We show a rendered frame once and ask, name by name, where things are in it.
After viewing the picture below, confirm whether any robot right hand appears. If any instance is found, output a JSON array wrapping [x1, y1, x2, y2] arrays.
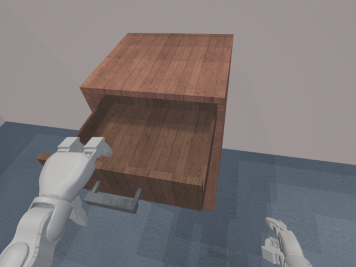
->
[[261, 217, 304, 267]]

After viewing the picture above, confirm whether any handle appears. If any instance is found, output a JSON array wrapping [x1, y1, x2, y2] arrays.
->
[[84, 180, 142, 214]]

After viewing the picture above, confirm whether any left robot forearm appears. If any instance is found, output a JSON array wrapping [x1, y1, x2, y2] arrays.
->
[[0, 195, 73, 267]]

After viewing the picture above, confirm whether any drawer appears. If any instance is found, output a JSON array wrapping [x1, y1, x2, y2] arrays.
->
[[36, 95, 217, 211]]

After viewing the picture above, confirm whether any right robot forearm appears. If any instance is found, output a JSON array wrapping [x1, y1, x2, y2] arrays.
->
[[284, 255, 312, 267]]

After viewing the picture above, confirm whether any robot left hand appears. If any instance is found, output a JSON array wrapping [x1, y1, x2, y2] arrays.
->
[[39, 137, 113, 226]]

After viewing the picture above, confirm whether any cabinet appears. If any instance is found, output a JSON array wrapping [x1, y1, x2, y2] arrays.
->
[[80, 33, 234, 211]]

